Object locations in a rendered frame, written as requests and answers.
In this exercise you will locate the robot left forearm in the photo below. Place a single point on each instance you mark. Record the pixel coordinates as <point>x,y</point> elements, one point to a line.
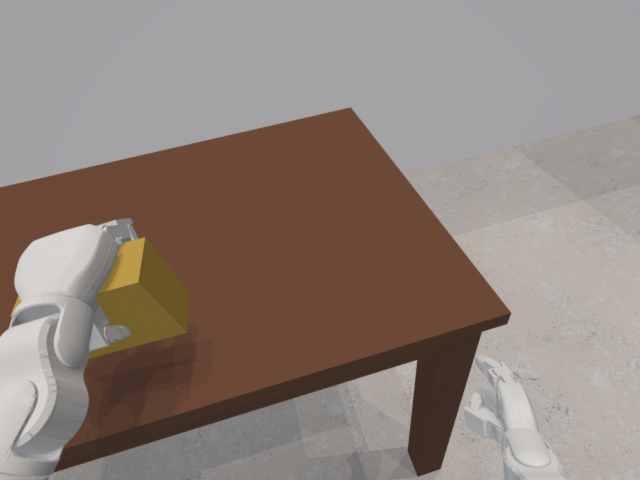
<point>43,396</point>

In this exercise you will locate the robot right forearm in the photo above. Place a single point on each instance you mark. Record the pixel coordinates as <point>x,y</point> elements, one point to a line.
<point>528,455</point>

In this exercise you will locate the table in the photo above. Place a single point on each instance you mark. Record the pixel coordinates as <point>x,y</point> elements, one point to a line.
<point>310,261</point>

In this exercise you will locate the robot right hand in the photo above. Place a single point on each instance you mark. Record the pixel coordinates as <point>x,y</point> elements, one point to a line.
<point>509,408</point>

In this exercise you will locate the sponge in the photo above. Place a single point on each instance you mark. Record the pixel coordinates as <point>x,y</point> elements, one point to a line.
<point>143,294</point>

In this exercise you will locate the robot left hand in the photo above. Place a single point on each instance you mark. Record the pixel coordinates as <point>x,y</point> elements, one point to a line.
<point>75,263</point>

